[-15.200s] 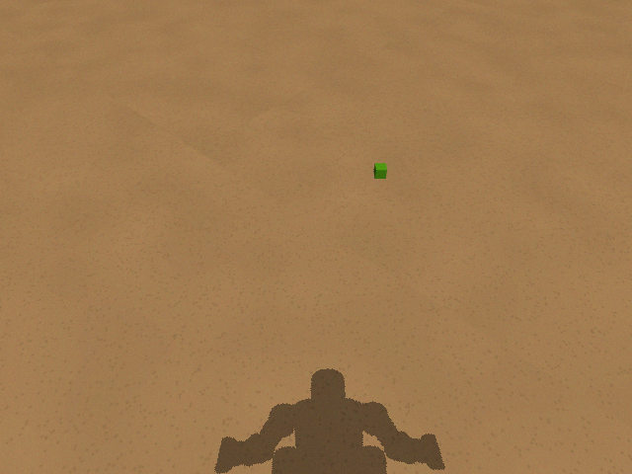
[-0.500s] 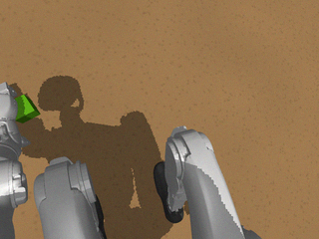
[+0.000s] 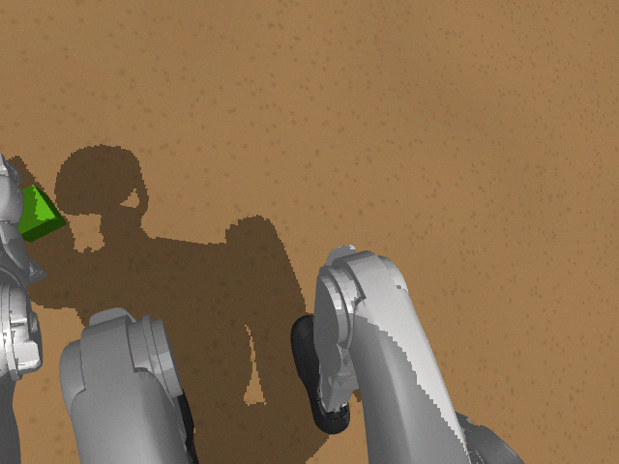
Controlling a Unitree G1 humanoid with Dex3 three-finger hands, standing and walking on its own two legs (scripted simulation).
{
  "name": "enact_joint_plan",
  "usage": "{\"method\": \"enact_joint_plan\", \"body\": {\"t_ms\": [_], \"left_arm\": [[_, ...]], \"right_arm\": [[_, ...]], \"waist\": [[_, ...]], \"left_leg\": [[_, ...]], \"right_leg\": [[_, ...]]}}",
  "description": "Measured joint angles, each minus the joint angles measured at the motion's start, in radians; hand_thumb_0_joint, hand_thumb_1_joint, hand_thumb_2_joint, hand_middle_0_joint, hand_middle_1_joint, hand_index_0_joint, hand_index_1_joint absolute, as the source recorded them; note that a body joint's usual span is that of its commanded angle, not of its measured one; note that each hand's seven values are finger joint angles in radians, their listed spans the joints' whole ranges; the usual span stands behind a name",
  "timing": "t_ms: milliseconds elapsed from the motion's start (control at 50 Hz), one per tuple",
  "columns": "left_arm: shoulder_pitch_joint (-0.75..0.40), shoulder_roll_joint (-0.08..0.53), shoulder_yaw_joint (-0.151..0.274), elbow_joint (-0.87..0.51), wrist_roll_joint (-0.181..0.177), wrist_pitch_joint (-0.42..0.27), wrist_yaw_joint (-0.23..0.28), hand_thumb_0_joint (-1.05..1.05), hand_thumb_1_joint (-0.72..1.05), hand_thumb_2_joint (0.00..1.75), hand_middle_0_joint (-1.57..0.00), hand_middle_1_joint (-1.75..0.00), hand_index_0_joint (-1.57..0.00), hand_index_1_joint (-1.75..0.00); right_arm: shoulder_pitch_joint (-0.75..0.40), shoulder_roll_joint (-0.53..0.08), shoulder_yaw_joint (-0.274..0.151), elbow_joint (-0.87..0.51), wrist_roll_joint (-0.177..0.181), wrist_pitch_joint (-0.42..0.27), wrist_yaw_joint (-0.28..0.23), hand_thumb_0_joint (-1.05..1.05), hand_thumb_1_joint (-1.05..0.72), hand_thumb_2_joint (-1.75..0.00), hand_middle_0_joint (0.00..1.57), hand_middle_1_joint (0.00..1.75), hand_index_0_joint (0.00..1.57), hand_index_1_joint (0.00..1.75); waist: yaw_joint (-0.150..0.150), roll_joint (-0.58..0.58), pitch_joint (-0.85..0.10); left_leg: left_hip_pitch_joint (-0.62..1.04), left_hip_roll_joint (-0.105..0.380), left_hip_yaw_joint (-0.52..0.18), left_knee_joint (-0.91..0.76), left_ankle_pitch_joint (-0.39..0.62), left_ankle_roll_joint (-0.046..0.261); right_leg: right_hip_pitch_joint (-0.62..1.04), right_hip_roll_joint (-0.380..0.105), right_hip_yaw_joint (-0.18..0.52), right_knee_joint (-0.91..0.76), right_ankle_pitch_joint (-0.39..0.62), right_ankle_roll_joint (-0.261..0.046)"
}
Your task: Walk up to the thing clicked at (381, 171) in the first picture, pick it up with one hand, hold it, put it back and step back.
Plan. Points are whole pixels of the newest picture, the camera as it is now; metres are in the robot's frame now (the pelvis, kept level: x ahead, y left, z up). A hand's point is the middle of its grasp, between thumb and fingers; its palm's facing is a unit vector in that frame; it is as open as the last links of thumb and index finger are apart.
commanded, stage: rest palm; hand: left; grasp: from above
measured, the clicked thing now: (32, 214) +0.48 +0.27 -0.29
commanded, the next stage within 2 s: close in 1.14 s
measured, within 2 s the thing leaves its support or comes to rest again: neither
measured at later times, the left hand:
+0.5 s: hand (20, 220) +0.47 +0.28 -0.25, palm faces -0.45 -0.22 -0.87, open 14.4 cm
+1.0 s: hand (37, 211) +0.48 +0.26 -0.27, palm faces -0.40 -0.21 -0.89, open 14.2 cm
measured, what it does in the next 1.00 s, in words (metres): stands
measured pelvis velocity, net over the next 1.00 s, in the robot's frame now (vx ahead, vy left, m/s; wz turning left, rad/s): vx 0.00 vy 0.01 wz -0.11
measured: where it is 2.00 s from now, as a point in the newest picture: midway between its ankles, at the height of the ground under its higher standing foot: (255, 425)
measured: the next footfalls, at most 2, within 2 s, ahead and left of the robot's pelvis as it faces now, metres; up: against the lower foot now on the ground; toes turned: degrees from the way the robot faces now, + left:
none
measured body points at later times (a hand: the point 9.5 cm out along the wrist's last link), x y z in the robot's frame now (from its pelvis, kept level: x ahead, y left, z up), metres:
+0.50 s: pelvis +0.00 +0.01 -0.01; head +0.29 +0.08 +0.33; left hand +0.49 +0.28 -0.20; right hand +0.00 -0.24 -0.08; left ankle +0.07 +0.13 -0.28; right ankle +0.11 -0.13 -0.28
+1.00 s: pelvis +0.00 +0.01 -0.01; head +0.30 +0.10 +0.31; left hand +0.50 +0.27 -0.22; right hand +0.00 -0.24 -0.06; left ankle +0.07 +0.13 -0.28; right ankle +0.11 -0.13 -0.28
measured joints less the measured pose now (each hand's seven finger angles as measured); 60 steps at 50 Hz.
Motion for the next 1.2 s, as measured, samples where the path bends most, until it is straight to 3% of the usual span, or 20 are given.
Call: {"method": "enact_joint_plan", "body": {"t_ms": [80, 140, 200, 260, 380, 500, 580, 660, 740, 820, 920, 1060, 1200], "left_arm": [[0.007, 0.043, 0.044, 0.015, 0.075, -0.062, 0.101, 0.00, -0.57, 1.02, -0.10, -1.00, -0.08, -1.02], [0.001, 0.073, 0.070, 0.040, 0.109, -0.061, 0.197, 0.00, -0.57, 1.02, -0.11, -0.98, -0.08, -1.01], [-0.022, 0.095, 0.087, 0.076, 0.110, -0.026, 0.259, -0.01, -0.56, 1.01, -0.12, -0.96, -0.09, -0.99], [-0.050, 0.107, 0.111, 0.087, 0.085, 0.013, 0.285, -0.01, -0.56, 1.02, -0.12, -0.95, -0.10, -0.98], [-0.077, 0.126, 0.126, 0.115, 0.047, 0.066, 0.242, 0.00, -0.57, 1.02, -0.11, -0.95, -0.09, -0.98], [-0.033, 0.158, 0.159, 0.132, 0.021, 0.066, 0.179, 0.00, -0.57, 1.01, -0.10, -0.97, -0.08, -0.99], [-0.031, 0.179, 0.132, 0.140, 0.009, 0.030, 0.157, 0.00, -0.57, 1.00, -0.09, -0.98, -0.08, -1.00], [-0.040, 0.190, 0.089, 0.133, 0.023, -0.020, 0.163, -0.01, -0.56, 1.00, -0.10, -0.98, -0.08, -1.00], [-0.053, 0.191, 0.055, 0.122, 0.070, -0.049, 0.202, -0.01, -0.56, 1.00, -0.10, -0.98, -0.09, -1.00], [-0.074, 0.196, 0.061, 0.145, 0.097, -0.031, 0.253, -0.01, -0.56, 1.02, -0.11, -0.98, -0.09, -1.01], [-0.092, 0.202, 0.090, 0.176, 0.082, 0.028, 0.289, -0.01, -0.55, 1.02, -0.11, -0.99, -0.09, -1.01], [-0.082, 0.214, 0.134, 0.164, 0.025, 0.072, 0.257, 0.00, -0.55, 1.00, -0.10, -0.99, -0.09, -1.01], [-0.065, 0.244, 0.112, 0.138, 0.008, 0.040, 0.210, 0.00, -0.54, 0.98, -0.11, -0.99, -0.10, -1.01]], "right_arm": [[0.025, -0.002, 0.021, -0.002, -0.025, -0.010, -0.001, 0.00, -0.90, -0.90, 0.20, 0.30, 0.20, 0.30], [0.030, -0.003, 0.025, 0.005, -0.050, -0.024, 0.015, 0.00, -0.91, -0.90, 0.20, 0.30, 0.20, 0.30], [0.023, -0.005, 0.029, 0.011, -0.069, -0.043, 0.041, 0.00, -0.91, -0.90, 0.20, 0.30, 0.20, 0.30], [0.015, -0.007, 0.037, 0.010, -0.077, -0.062, 0.066, 0.00, -0.91, -0.90, 0.20, 0.30, 0.20, 0.30], [0.004, -0.006, 0.057, -0.001, -0.074, -0.080, 0.102, 0.00, -0.91, -0.90, 0.20, 0.30, 0.20, 0.30], [0.002, 0.002, 0.076, -0.026, -0.063, -0.083, 0.105, 0.00, -0.91, -0.90, 0.20, 0.30, 0.20, 0.30], [0.003, 0.006, 0.096, -0.030, -0.066, -0.096, 0.103, 0.00, -0.91, -0.90, 0.20, 0.30, 0.20, 0.30], [-0.001, 0.000, 0.109, -0.015, -0.073, -0.113, 0.098, 0.00, -0.91, -0.90, 0.20, 0.30, 0.20, 0.30], [-0.012, -0.010, 0.113, -0.004, -0.083, -0.119, 0.098, 0.00, -0.91, -0.90, 0.20, 0.30, 0.20, 0.30], [-0.028, -0.022, 0.111, -0.011, -0.089, -0.131, 0.112, 0.00, -0.91, -0.90, 0.20, 0.30, 0.20, 0.30], [-0.035, -0.038, 0.105, -0.035, -0.086, -0.150, 0.132, 0.00, -0.91, -0.90, 0.20, 0.30, 0.20, 0.30], [-0.019, -0.043, 0.114, -0.053, -0.074, -0.153, 0.140, 0.00, -0.92, -0.91, 0.20, 0.30, 0.20, 0.30], [-0.010, -0.028, 0.137, -0.045, -0.072, -0.147, 0.130, 0.00, -0.92, -0.91, 0.20, 0.30, 0.20, 0.30]], "waist": [[-0.022, -0.034, 0.033], [-0.043, -0.047, 0.045], [-0.064, -0.049, 0.056], [-0.078, -0.042, 0.063], [-0.094, -0.010, 0.068], [-0.094, -0.003, 0.090], [-0.083, -0.036, 0.108], [-0.073, -0.064, 0.114], [-0.074, -0.078, 0.109], [-0.093, -0.077, 0.103], [-0.117, -0.068, 0.114], [-0.123, -0.069, 0.148], [-0.115, -0.086, 0.169]], "left_leg": [[-0.008, 0.001, -0.022, 0.026, -0.008, -0.007], [-0.013, 0.004, -0.035, 0.045, -0.021, -0.008], [-0.017, 0.007, -0.045, 0.060, -0.031, -0.004], [-0.024, 0.012, -0.052, 0.068, -0.036, 0.003], [-0.031, 0.017, -0.056, 0.079, -0.044, 0.016], [-0.025, 0.018, -0.052, 0.079, -0.039, 0.023], [-0.016, 0.015, -0.054, 0.077, -0.029, 0.017], [-0.014, 0.008, -0.070, 0.085, -0.029, 0.008], [-0.007, 0.006, -0.086, 0.094, -0.042, 0.002], [-0.003, 0.009, -0.096, 0.099, -0.055, 0.006], [-0.007, 0.013, -0.097, 0.100, -0.052, 0.016], [-0.012, 0.017, -0.086, 0.089, -0.037, 0.025], [-0.005, 0.014, -0.091, 0.086, -0.031, 0.016]], "right_leg": [[-0.004, 0.005, -0.017, 0.012, 0.001, -0.002], [-0.006, 0.011, -0.027, 0.020, -0.002, -0.001], [-0.005, 0.017, -0.035, 0.023, -0.005, 0.006], [-0.007, 0.022, -0.041, 0.020, -0.004, 0.012], [-0.007, 0.029, -0.045, 0.017, -0.006, 0.023], [0.002, 0.031, -0.041, 0.016, -0.002, 0.031], [0.009, 0.028, -0.043, 0.017, 0.006, 0.026], [0.016, 0.025, -0.056, 0.021, 0.006, 0.021], [0.027, 0.026, -0.069, 0.020, -0.003, 0.019], [0.037, 0.030, -0.077, 0.015, -0.010, 0.024], [0.040, 0.035, -0.079, 0.006, -0.005, 0.030], [0.034, 0.037, -0.071, -0.003, 0.010, 0.036], [0.037, 0.036, -0.075, -0.003, 0.015, 0.032]]}}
